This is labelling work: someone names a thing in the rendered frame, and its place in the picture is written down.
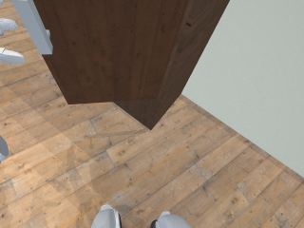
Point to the handle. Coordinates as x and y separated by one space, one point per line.
34 25

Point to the left robot thigh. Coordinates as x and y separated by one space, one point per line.
107 218

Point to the right robot shin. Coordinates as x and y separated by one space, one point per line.
164 214

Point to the robot left hand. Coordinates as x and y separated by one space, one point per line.
9 56

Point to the cupboard door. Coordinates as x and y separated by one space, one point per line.
107 51

